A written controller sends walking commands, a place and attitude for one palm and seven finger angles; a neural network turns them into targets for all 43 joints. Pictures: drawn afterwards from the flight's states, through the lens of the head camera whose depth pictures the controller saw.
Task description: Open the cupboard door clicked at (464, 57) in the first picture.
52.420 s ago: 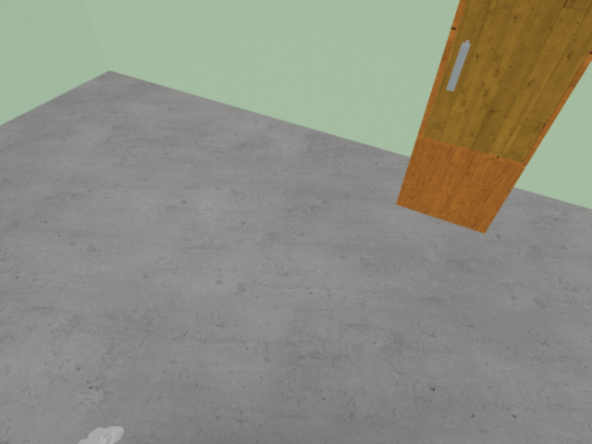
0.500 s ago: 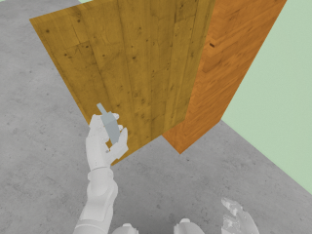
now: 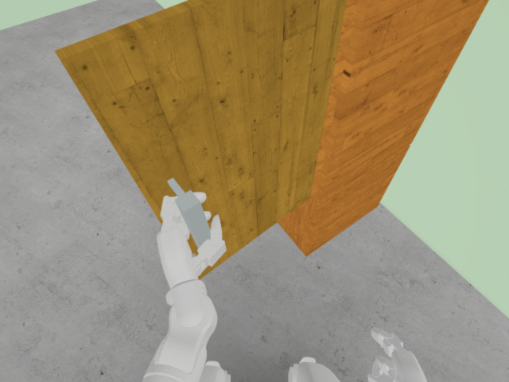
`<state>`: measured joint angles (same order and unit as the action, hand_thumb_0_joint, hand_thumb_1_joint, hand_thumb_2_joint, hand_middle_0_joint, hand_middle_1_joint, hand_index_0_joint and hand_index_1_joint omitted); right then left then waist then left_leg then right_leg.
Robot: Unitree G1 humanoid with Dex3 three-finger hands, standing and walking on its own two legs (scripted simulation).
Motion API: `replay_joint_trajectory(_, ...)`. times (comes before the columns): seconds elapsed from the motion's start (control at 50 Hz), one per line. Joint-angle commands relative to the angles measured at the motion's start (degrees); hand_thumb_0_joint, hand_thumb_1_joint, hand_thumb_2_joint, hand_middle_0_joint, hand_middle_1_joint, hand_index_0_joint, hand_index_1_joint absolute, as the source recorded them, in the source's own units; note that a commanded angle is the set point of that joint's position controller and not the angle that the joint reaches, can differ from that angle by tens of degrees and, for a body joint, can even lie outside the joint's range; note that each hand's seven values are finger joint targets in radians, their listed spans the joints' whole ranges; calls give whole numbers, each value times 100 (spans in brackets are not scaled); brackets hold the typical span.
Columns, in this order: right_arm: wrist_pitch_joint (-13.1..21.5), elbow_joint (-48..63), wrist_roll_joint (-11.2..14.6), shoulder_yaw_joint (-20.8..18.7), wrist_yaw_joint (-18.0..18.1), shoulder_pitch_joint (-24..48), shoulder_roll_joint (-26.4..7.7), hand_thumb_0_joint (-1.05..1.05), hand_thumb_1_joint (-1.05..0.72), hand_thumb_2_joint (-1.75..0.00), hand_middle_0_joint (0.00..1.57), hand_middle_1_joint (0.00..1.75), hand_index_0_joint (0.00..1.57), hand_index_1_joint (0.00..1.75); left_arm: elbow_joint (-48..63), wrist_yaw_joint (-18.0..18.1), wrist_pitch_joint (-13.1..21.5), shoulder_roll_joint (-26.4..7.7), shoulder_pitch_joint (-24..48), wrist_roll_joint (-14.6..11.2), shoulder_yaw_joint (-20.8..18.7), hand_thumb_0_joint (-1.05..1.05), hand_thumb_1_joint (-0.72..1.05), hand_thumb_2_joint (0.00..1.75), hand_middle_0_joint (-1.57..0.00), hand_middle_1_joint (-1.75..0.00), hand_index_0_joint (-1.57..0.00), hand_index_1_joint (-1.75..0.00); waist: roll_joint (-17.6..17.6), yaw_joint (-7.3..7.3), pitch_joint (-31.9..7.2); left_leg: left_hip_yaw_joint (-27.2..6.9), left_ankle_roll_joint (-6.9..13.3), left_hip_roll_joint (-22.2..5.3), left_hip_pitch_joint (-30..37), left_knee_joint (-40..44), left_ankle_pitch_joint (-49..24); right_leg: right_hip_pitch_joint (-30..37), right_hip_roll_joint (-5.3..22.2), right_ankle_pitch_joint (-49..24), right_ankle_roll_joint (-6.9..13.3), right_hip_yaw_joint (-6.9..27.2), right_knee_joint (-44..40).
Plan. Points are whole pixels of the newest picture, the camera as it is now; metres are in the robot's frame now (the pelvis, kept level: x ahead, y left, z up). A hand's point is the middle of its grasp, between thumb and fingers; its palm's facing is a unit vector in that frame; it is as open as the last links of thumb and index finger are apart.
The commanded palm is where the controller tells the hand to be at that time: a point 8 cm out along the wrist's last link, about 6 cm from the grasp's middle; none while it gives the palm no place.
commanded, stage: open thumb and fingers to let go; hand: left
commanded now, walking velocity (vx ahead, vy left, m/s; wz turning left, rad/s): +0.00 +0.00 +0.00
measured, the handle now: (190, 217) +0.37 +0.12 +0.03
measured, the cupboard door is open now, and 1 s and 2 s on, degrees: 94 94 95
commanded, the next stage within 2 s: slide the hand sideways off the handle in 0.64 s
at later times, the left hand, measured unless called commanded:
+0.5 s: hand (203, 243) +0.32 +0.09 +0.04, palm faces +0.32 -0.95 +0.00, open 14.3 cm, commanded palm +0.28 +0.13 +0.04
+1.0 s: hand (197, 264) +0.28 +0.09 +0.04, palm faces -0.19 -0.98 -0.03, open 16.5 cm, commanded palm +0.27 +0.13 +0.04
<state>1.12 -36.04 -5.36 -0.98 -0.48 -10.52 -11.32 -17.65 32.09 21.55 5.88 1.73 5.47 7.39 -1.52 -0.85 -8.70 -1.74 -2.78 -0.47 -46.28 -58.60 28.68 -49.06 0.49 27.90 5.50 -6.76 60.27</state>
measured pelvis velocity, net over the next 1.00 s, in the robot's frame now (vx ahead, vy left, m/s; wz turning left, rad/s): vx -0.03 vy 0.06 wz -0.02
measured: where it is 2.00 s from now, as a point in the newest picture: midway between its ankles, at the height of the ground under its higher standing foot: outside the picture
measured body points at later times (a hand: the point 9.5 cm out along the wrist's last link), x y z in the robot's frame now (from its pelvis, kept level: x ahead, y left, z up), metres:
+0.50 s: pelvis -0.02 +0.03 +0.00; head +0.04 +0.01 +0.44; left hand +0.29 +0.14 +0.04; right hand +0.14 -0.20 -0.12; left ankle +0.00 +0.16 -0.67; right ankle +0.02 -0.06 -0.67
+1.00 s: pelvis -0.03 +0.06 -0.01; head +0.03 +0.05 +0.44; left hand +0.29 +0.15 +0.04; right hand +0.12 -0.17 -0.12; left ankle +0.00 +0.16 -0.67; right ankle +0.02 -0.06 -0.67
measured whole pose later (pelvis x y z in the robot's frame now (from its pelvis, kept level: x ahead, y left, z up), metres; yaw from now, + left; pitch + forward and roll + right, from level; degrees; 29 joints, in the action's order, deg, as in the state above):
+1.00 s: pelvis -0.03 +0.06 -0.01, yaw -1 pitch +13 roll -1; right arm 3.1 -32.8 -0.7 0.9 0.1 -13.5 -13.2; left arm -21.9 5.1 22.8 -2.9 7.6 -3.5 13.4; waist -3.1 -0.2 -6.1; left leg 0.0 1.9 1.4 -47.7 -63.1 28.3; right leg -48.8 2.3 25.0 1.1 -5.0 60.8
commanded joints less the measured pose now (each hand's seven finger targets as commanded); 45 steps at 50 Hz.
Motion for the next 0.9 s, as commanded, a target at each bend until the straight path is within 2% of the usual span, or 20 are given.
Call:
replay_joint_trajectory(0.0, 282, 777, 70, -176, 79, 139, -397, 0, -90, -90, 20, 30, 20, 30, 1052, -119, 424, -38, 1014, 1, -29, 0, 20, 60, -35, -127, -35, -127, 969, -116, -1835, 92, 231, 233, -271, 251, -1078, 2557, 521, -2806, -667, 1516, -1330)
replay_joint_trajectory(0.1, 331, 795, 99, -183, 66, 173, -448, 0, -90, -90, 20, 30, 20, 30, 964, -145, 503, -87, 1095, -187, -187, 0, -15, 45, -32, -124, -32, -124, 995, -61, -1735, 86, 242, 248, -301, 315, -898, 2463, 505, -2225, -651, 1528, -1458)
replay_joint_trajectory(0.16, 345, 786, 106, -193, 72, 218, -473, 0, -90, -90, 20, 30, 20, 30, 906, -75, 577, -201, 1387, -142, -280, 0, -36, 36, -31, -122, -31, -122, 924, -71, -1651, 86, 259, 246, -314, 317, -748, 2279, 487, -1655, -621, 1544, -1533)
replay_joint_trajectory(0.18, 354, 790, 91, -182, 55, 234, -453, 0, -90, -90, 20, 30, 20, 30, 840, -63, 584, -73, 1386, -127, -172, 0, -43, 33, -30, -121, -30, -121, 790, -64, -1598, 113, 272, 252, -284, 317, -748, 2174, 470, -1577, -605, 1503, -1510)
replay_joint_trajectory(0.2, 356, 770, 93, -186, 46, 205, -460, 0, -90, -90, 20, 30, 20, 30, 738, -21, 604, -132, 1462, -105, -235, 0, -50, 30, -30, -120, -30, -120, 864, -89, -1532, 109, 274, 246, -270, 326, -718, 2096, 455, -1430, -591, 1447, -1508)
replay_joint_trajectory(0.24, 361, 767, 76, -182, 40, 203, -462, 0, -90, -90, 20, 30, 20, 30, 677, 30, 630, -101, 1585, -57, -202, 0, -50, 30, -30, -120, -30, -120, 860, -109, -1549, 116, 288, 250, -260, 319, -700, 2032, 435, -1313, -587, 1422, -1494)
replay_joint_trajectory(0.26, 353, 787, 71, -194, 47, 232, -481, 0, -90, -90, 20, 30, 20, 30, 564, 47, 613, -157, 1497, -27, -267, 0, -50, 30, -29, -115, -29, -115, 928, -75, -1523, 111, 300, 245, -279, 320, -684, 1986, 410, -1232, -571, 1400, -1504)
replay_joint_trajectory(0.28, 351, 769, 75, -186, 46, 238, -476, 0, -90, -90, 20, 30, 20, 30, 568, 49, 628, -92, 1658, -15, -166, 0, -50, 30, -28, -110, -28, -110, 886, -125, -1539, 124, 306, 245, -247, 334, -665, 1945, 408, -1156, -565, 1377, -1493)
replay_joint_trajectory(0.36, 350, 791, 71, -198, 44, 229, -506, 0, -90, -90, 20, 30, 20, 30, 576, 61, 652, -59, 1840, 20, -116, 0, -50, 30, -25, -90, -25, -90, 671, -109, -1635, 149, 333, 232, -11, 376, -765, 1741, 266, -1041, -458, 1098, -1358)
replay_joint_trajectory(0.44, 363, 800, 57, -186, 7, 220, -496, 0, -90, -90, 20, 30, 20, 30, 520, 100, 684, 232, 1973, 68, 159, 0, -50, 30, -22, -70, -22, -70, 425, -119, -1590, 129, 329, 196, 264, 468, -871, 1385, 116, -1098, -380, 706, -1113)
replay_joint_trajectory(0.48, 364, 811, 35, -188, -4, 210, -500, 0, -90, -90, 20, 30, 20, 30, 462, 181, 657, 316, 2014, 117, 207, 0, -50, 30, -20, -60, -20, -60, 507, -127, -1641, 93, 329, 176, 327, 484, -998, 1299, 66, -1225, -366, 570, -991)
replay_joint_trajectory(0.6, 336, 849, -1, -145, -20, 289, -465, 0, -90, -90, 20, 30, 20, 30, 434, 435, 507, 468, 2268, 309, 327, 0, -50, 30, -15, -30, -15, -30, 420, -113, -1647, 60, 307, 154, 397, 532, -962, 1071, 10, -1037, -324, 424, -871)
replay_joint_trajectory(0.62, 321, 833, -3, -139, -7, 282, -471, 0, -90, -90, 20, 30, 20, 30, 384, 477, 484, 420, 2332, 325, 265, 0, -50, 30, -15, -30, -15, -30, 543, -119, -1599, 35, 301, 144, 377, 557, -930, 1069, 5, -971, -323, 412, -885)
replay_joint_trajectory(0.72, 286, 808, -1, -104, 7, 384, -438, 0, -90, -90, 20, 30, 20, 30, 291, 588, 350, 642, 2518, 292, 365, 0, -50, 30, -15, -30, -15, -30, 463, -112, -1624, 5, 276, 137, 426, 611, -866, 991, -25, -840, -305, 357, -855)
replay_joint_trajectory(0.74, 260, 689, 22, -120, 2, -37, -646, 0, -90, -90, 20, 30, 20, 30, 400, -626, 508, 147, 2331, 1010, 1640, 0, -50, 30, -15, -30, -15, -30, 651, -616, -1396, 4, 370, 79, 594, 442, -880, 763, 15, -1189, -300, 497, -819)
replay_joint_trajectory(0.76, 268, 883, 91, -174, 19, -138, -663, 0, -90, -90, 20, 30, 20, 30, 806, -1270, 730, -171, 2780, 781, 1280, 0, -50, 30, -15, -30, -15, -30, 428, -509, -1831, -5, 400, 127, 629, 376, -1097, 917, 79, -1487, -254, 524, -705)
replay_joint_trajectory(0.8, 297, 931, 147, -153, 72, -87, -642, 0, -90, -90, 20, 30, 20, 30, 940, -1956, 947, -397, 2831, 617, 1253, 0, -50, 30, -15, -30, -15, -30, 236, -387, -2077, -38, 393, 147, 723, 368, -1074, 1051, 80, -1550, -257, 565, -621)
replay_joint_trajectory(0.84, 386, 1071, 287, -112, 86, -98, -689, 0, -90, -90, 20, 30, 20, 30, 939, -2702, 914, -226, 2664, 217, 1501, 0, -50, 30, -15, -30, -15, -30, 126, -437, -1790, -111, 396, 151, 840, 463, -882, 919, 66, -1270, -249, 521, -706)
replay_joint_trajectory(0.86, 424, 1169, 385, -81, 95, -86, -700, 0, -90, -90, 20, 30, 20, 30, 1018, -2928, 814, -26, 2680, -141, 1532, 0, -50, 30, -15, -30, -15, -30, -46, -430, -1712, -186, 376, 136, 991, 567, -848, 822, 37, -1099, -234, 461, -734)
replay_joint_trajectory(0.88, 465, 1188, 462, -56, 109, -41, -693, 0, -90, -90, 20, 30, 20, 30, 887, -3046, 685, 129, 2575, -474, 1488, 0, -50, 30, -15, -30, -15, -30, 15, -436, -1454, -230, 360, 121, 991, 652, -661, 704, 1, -871, -263, 397, -817)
